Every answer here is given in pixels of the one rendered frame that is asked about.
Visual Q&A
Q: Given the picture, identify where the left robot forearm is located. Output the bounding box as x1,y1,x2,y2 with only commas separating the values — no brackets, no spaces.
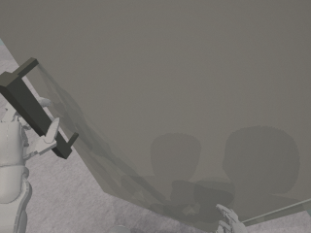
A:
0,164,33,233

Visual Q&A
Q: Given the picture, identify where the fridge door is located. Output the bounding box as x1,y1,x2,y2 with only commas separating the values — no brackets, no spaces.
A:
0,0,311,233

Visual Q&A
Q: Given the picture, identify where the handle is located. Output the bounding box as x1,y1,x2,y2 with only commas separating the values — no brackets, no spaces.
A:
0,57,79,159

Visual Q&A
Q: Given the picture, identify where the robot left hand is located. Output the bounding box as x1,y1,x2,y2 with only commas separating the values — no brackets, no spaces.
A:
0,96,60,167

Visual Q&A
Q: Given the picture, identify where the robot right hand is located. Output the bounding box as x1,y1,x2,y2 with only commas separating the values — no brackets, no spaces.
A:
216,204,248,233

